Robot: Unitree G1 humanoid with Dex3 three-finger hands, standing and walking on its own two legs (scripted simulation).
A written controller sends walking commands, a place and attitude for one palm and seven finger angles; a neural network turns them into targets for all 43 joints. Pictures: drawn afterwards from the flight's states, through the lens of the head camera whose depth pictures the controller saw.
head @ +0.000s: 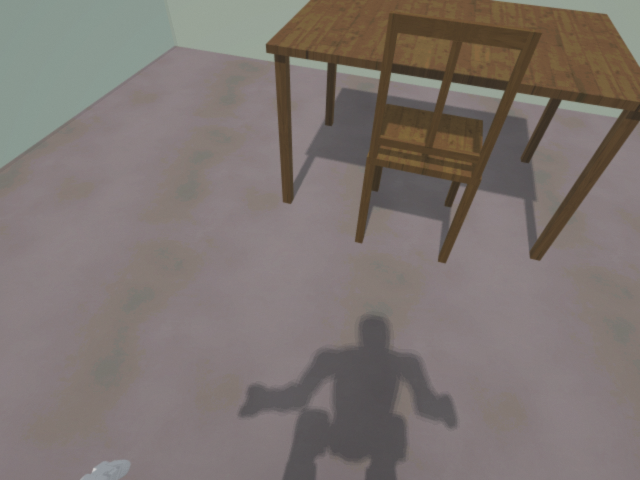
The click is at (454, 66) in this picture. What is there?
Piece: chair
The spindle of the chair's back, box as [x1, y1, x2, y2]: [425, 41, 461, 147]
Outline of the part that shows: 453,41 425,146 432,146 461,45 461,42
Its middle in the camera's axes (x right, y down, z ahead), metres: +0.36 -0.41 +1.14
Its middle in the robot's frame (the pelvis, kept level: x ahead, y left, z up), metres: +1.14 -0.30 -0.07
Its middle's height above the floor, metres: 0.69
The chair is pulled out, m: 0.00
